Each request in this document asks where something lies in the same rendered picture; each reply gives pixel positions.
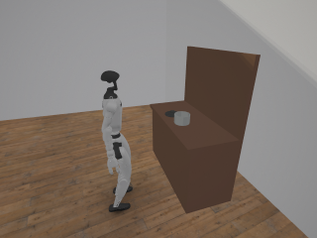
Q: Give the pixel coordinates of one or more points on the robot left foot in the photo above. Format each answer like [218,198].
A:
[128,190]

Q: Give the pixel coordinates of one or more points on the right robot hand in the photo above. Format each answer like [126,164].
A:
[113,163]

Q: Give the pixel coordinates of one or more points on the lid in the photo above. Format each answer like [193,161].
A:
[168,114]

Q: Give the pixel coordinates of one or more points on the right robot upper arm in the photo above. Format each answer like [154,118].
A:
[110,110]

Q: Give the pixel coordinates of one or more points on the robot right shin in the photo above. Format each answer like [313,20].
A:
[121,190]

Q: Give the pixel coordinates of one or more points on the pot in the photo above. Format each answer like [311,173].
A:
[181,118]

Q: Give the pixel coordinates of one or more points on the table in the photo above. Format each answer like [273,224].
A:
[200,160]

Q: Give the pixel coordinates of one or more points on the right robot forearm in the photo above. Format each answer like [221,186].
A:
[107,138]

